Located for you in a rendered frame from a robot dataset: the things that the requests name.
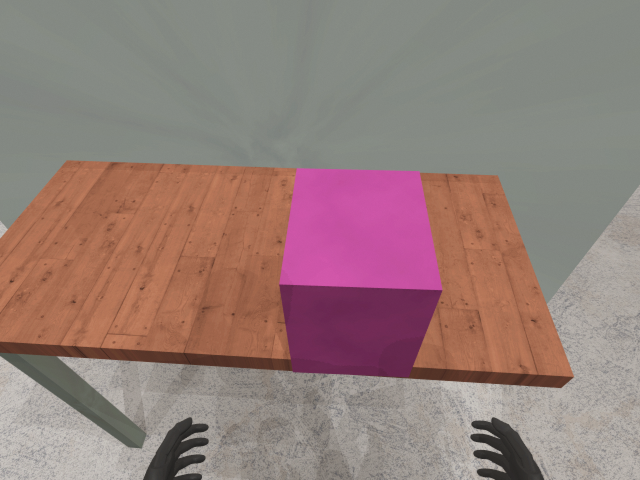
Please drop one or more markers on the left robot hand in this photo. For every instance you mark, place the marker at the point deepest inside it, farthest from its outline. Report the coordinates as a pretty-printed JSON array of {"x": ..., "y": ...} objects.
[{"x": 166, "y": 462}]

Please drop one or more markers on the right robot hand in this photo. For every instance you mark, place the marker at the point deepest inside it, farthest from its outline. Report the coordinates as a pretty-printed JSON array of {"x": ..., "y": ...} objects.
[{"x": 517, "y": 461}]

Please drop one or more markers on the carton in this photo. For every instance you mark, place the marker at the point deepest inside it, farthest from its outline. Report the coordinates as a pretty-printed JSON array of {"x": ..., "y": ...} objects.
[{"x": 359, "y": 281}]

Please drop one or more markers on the table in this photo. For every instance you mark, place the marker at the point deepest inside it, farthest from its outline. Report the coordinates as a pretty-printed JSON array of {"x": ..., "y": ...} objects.
[{"x": 181, "y": 264}]

